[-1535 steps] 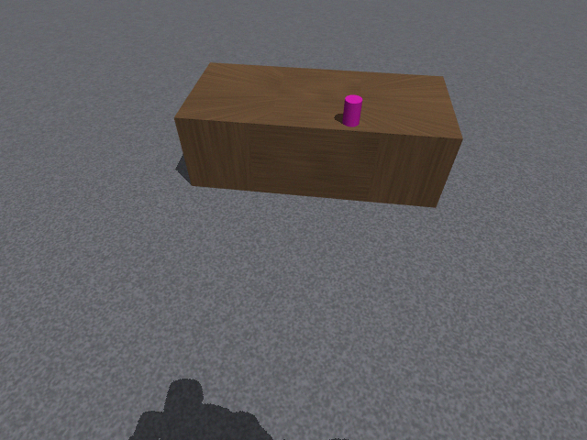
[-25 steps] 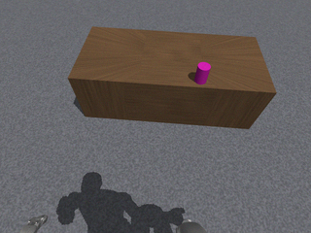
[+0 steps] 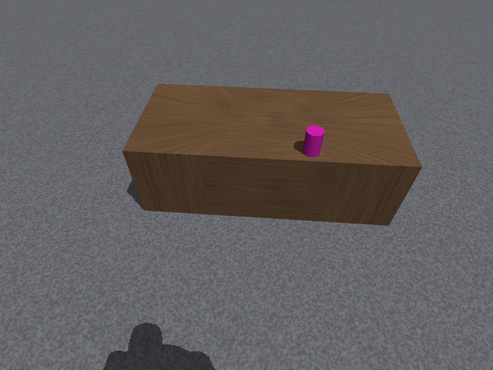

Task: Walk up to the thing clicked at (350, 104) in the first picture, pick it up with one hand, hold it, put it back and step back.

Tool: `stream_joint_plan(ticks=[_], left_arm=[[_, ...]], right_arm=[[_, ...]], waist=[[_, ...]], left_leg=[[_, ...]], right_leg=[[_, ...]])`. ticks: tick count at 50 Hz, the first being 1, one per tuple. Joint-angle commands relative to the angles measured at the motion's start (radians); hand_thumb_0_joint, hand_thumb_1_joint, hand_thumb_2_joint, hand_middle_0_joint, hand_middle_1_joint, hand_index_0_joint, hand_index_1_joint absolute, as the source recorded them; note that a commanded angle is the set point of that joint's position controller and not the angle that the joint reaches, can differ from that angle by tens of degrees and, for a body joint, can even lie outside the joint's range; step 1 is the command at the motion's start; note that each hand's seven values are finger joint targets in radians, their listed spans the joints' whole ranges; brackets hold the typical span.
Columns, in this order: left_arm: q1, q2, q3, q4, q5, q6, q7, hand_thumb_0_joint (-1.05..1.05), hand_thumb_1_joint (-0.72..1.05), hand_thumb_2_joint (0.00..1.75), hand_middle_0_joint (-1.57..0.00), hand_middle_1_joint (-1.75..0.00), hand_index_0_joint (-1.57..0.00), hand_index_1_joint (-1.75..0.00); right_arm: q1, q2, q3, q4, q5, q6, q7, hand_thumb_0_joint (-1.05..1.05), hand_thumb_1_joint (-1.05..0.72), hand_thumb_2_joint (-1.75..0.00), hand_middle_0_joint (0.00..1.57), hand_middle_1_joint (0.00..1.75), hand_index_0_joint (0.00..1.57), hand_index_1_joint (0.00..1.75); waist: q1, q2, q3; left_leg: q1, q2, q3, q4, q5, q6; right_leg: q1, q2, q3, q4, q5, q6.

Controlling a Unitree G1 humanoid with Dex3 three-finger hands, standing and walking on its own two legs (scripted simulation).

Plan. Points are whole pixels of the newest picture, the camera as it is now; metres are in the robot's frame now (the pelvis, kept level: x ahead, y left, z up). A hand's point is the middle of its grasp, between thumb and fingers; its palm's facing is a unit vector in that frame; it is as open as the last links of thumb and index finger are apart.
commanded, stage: step back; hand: right
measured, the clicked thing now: (313, 141) +1.06 -0.22 -0.32
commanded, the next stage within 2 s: stand in 0.60 s
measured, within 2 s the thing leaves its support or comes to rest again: neither
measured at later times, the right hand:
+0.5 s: hand out of the picture +0.12 -0.26 -0.14, palm faces -0.03 +0.93 -0.36, open 7.4 cm
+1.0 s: hand out of the picture +0.14 -0.26 -0.13, palm faces +0.01 +0.94 -0.33, open 7.4 cm
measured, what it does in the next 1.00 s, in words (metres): stands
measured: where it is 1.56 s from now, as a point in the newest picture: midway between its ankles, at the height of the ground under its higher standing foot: outside the picture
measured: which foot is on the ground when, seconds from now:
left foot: down 0.00-1.00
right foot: down 0.00-1.00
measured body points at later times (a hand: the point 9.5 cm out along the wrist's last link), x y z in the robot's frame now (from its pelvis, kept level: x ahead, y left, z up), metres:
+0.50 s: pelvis +0.04 -0.01 +0.01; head +0.05 +0.00 +0.46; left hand +0.13 +0.30 -0.12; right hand +0.12 -0.31 -0.12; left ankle +0.05 +0.11 -0.73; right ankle +0.01 -0.14 -0.73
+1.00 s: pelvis +0.03 -0.01 +0.02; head +0.04 -0.01 +0.47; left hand +0.12 +0.29 -0.11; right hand +0.14 -0.31 -0.11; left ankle +0.05 +0.11 -0.73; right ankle +0.01 -0.14 -0.73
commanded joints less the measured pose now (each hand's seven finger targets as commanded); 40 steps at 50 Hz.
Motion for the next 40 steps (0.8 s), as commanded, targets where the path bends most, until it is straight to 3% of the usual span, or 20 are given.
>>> stream_joint_plan(ticks=[1,2,4,7,9,10,11,12,13,14,16,18,19,20,21,22,26,29,31,40], left_arm=[[-0.101,0.201,0.037,-0.075,-0.031,-0.007,0.017,0.0,0.9,0.9,-0.2,-0.3,-0.2,-0.3],[-0.093,0.22,0.038,-0.077,-0.025,-0.01,0.017,0.0,0.9,0.9,-0.2,-0.3,-0.2,-0.3],[-0.079,0.202,0.038,-0.066,-0.025,-0.015,0.014,0.0,0.9,0.9,-0.2,-0.3,-0.2,-0.3],[-0.034,0.187,0.039,-0.027,-0.024,-0.026,0.012,0.0,0.9,0.9,-0.2,-0.3,-0.2,-0.3],[-0.012,0.168,0.04,0.001,-0.014,-0.033,0.017,0.0,0.9,0.9,-0.2,-0.3,-0.2,-0.3],[0.001,0.191,0.048,0.012,-0.007,-0.036,0.022,0.0,0.9,0.9,-0.2,-0.3,-0.2,-0.3],[0.007,0.242,0.06,0.005,0.0,-0.042,0.027,0.0,0.9,0.9,-0.2,-0.3,-0.2,-0.3],[-0.022,0.301,0.064,0.0,0.002,-0.045,0.027,0.0,0.9,0.9,-0.2,-0.3,-0.2,-0.3],[-0.119,0.312,0.065,-0.03,0.002,-0.046,0.025,0.0,0.9,0.9,-0.2,-0.3,-0.2,-0.3],[-0.166,0.282,0.058,-0.049,-0.006,-0.049,0.026,0.0,0.9,0.9,-0.2,-0.3,-0.2,-0.3],[-0.182,0.24,0.042,-0.038,-0.012,-0.051,0.029,0.0,0.9,0.9,-0.2,-0.3,-0.2,-0.3],[-0.191,0.219,0.03,-0.036,-0.02,-0.044,0.022,0.0,0.9,0.9,-0.2,-0.3,-0.2,-0.3],[-0.165,0.195,0.021,-0.033,-0.028,-0.039,0.02,0.0,0.9,0.9,-0.2,-0.3,-0.2,-0.3],[-0.161,0.198,0.023,-0.018,-0.037,-0.036,0.021,0.0,0.9,0.9,-0.2,-0.3,-0.2,-0.3],[-0.163,0.201,0.023,-0.009,-0.032,-0.038,0.024,0.0,0.9,0.9,-0.2,-0.3,-0.2,-0.3],[-0.18,0.2,0.024,-0.004,-0.03,-0.039,0.026,0.0,0.9,0.9,-0.2,-0.3,-0.2,-0.3],[-0.171,0.215,0.021,0.018,-0.033,-0.038,0.031,0.0,0.9,0.9,-0.2,-0.3,-0.2,-0.3],[-0.176,0.207,0.018,0.029,-0.032,-0.036,0.034,0.0,0.9,0.9,-0.2,-0.3,-0.2,-0.3],[-0.177,0.171,-0.007,0.052,-0.043,-0.035,0.03,0.0,0.9,0.9,-0.2,-0.3,-0.2,-0.3],[-0.21,0.179,-0.019,0.089,-0.034,-0.037,0.031,0.0,0.9,0.9,-0.2,-0.3,-0.2,-0.3]], right_arm=[[-0.009,-0.292,-0.064,-0.079,-0.005,-0.056,-0.018,0.0,-0.9,-0.9,0.2,0.3,0.2,0.3],[-0.037,-0.29,-0.067,-0.088,-0.007,-0.056,-0.017,0.0,-0.9,-0.9,0.2,0.3,0.2,0.3],[-0.062,-0.254,-0.053,-0.093,-0.012,-0.062,-0.021,0.0,-0.9,-0.9,0.2,0.3,0.2,0.3],[-0.104,-0.239,-0.05,-0.093,-0.009,-0.052,-0.015,0.0,-0.9,-0.9,0.2,0.3,0.2,0.3],[-0.141,-0.211,-0.038,-0.103,0.006,-0.034,-0.012,0.0,-0.9,-0.9,0.2,0.3,0.2,0.3],[-0.142,-0.179,-0.026,-0.106,0.013,-0.029,-0.012,0.0,-0.9,-0.9,0.2,0.3,0.2,0.3],[-0.143,-0.136,-0.014,-0.114,0.018,-0.026,-0.011,0.0,-0.9,-0.9,0.2,0.3,0.2,0.3],[-0.155,-0.127,-0.012,-0.108,0.014,-0.022,-0.016,0.0,-0.9,-0.9,0.2,0.3,0.2,0.3],[-0.121,-0.161,-0.023,-0.084,0.007,-0.023,-0.018,0.0,-0.9,-0.9,0.2,0.3,0.2,0.3],[-0.085,-0.169,-0.022,-0.068,0.01,-0.03,-0.015,0.0,-0.9,-0.9,0.2,0.3,0.2,0.3],[-0.072,-0.141,-0.015,-0.041,0.012,-0.043,-0.014,0.0,-0.9,-0.9,0.2,0.3,0.2,0.3],[-0.04,-0.149,-0.02,-0.017,0.006,-0.053,-0.018,0.0,-0.9,-0.9,0.2,0.3,0.2,0.3],[-0.065,-0.176,-0.022,-0.025,0.004,-0.058,-0.02,0.0,-0.9,-0.9,0.2,0.3,0.2,0.3],[-0.113,-0.194,-0.019,-0.033,0.01,-0.058,-0.016,0.0,-0.9,-0.9,0.2,0.3,0.2,0.3],[-0.138,-0.197,-0.017,-0.035,0.012,-0.056,-0.013,0.0,-0.9,-0.9,0.2,0.3,0.2,0.3],[-0.139,-0.18,-0.012,-0.022,0.012,-0.056,-0.015,0.0,-0.9,-0.9,0.2,0.3,0.2,0.3],[-0.162,-0.169,-0.011,-0.012,0.014,-0.047,-0.022,0.0,-0.9,-0.9,0.2,0.3,0.2,0.3],[-0.181,-0.169,-0.015,-0.008,0.016,-0.043,-0.024,0.0,-0.9,-0.9,0.2,0.3,0.2,0.3],[-0.186,-0.166,0.002,0.001,0.026,-0.041,-0.025,0.0,-0.9,-0.9,0.2,0.3,0.2,0.3],[-0.239,-0.156,0.014,0.035,0.029,-0.033,-0.021,0.0,-0.9,-0.9,0.2,0.3,0.2,0.3]], waist=[[-0.046,0.144,-0.034],[-0.04,0.119,-0.019],[-0.023,0.125,0.003],[-0.012,0.193,-0.042],[0.02,0.153,-0.059],[0.033,0.1,-0.065],[0.04,-0.032,-0.056],[0.03,-0.134,-0.018],[-0.004,-0.122,0.029],[-0.027,-0.079,0.034],[-0.035,-0.09,0.003],[-0.05,-0.092,-0.078],[-0.028,-0.032,-0.105],[0.0,-0.004,-0.09],[0.002,0.012,-0.088],[-0.003,0.001,-0.097],[-0.006,0.06,-0.115],[-0.007,0.059,-0.159],[-0.024,0.056,-0.154],[-0.031,0.022,-0.146]], left_leg=[[0.08,0.329,-0.49,-0.339,-0.401,0.196],[0.053,0.352,-0.502,-0.352,-0.402,0.233],[0.062,0.295,-0.399,-0.319,-0.283,0.202],[0.006,0.242,-0.266,-0.263,-0.126,0.161],[-0.094,0.189,-0.18,-0.193,-0.125,0.098],[-0.17,0.159,-0.147,-0.141,-0.137,0.06],[-0.258,0.079,-0.092,-0.021,-0.18,0.013],[-0.248,-0.004,-0.034,0.109,-0.234,0.0],[-0.179,0.03,-0.036,0.181,-0.253,-0.01],[-0.161,0.048,-0.043,0.157,-0.215,-0.006],[-0.066,0.051,-0.016,-0.001,-0.104,0.006],[0.101,0.076,-0.054,-0.127,0.185,0.027],[0.117,0.139,-0.131,-0.142,0.271,0.055],[0.052,0.163,-0.17,-0.134,0.235,0.08],[0.039,0.175,-0.173,-0.128,0.244,0.087],[0.041,0.162,-0.138,-0.12,0.326,0.076],[0.05,0.128,-0.09,-0.105,0.351,0.052],[0.088,0.133,-0.087,-0.094,0.387,0.058],[0.168,0.15,-0.098,-0.133,0.512,0.042],[0.208,0.152,-0.076,-0.23,0.412,0.021]], right_leg=[[-0.229,0.012,0.02,0.163,-0.178,-0.044],[-0.22,0.0,0.054,0.224,-0.195,-0.044],[-0.248,-0.027,0.08,0.215,-0.164,-0.048],[-0.093,-0.008,0.014,0.024,-0.073,-0.032],[0.075,0.037,-0.032,-0.161,0.059,-0.035],[0.164,0.021,0.008,-0.19,0.091,-0.042],[0.171,-0.101,0.23,-0.275,-0.055,-0.085],[0.057,-0.248,0.412,-0.38,-0.264,-0.157],[-0.062,-0.32,0.437,-0.375,-0.273,-0.218],[-0.047,-0.294,0.367,-0.325,-0.137,-0.218],[-0.044,-0.222,0.218,-0.249,0.138,-0.159],[-0.052,-0.147,0.106,-0.143,0.364,-0.084],[-0.046,-0.089,0.051,-0.102,0.344,-0.045],[-0.011,-0.044,0.031,-0.128,0.181,-0.03],[0.028,-0.051,0.037,-0.153,0.156,-0.034],[0.063,-0.058,0.039,-0.15,0.229,-0.04],[0.093,-0.078,0.045,-0.147,0.337,-0.056],[0.11,-0.078,0.028,-0.146,0.379,-0.051],[0.098,-0.094,0.061,-0.194,0.513,-0.031],[0.13,-0.096,0.059,-0.288,0.442,-0.015]])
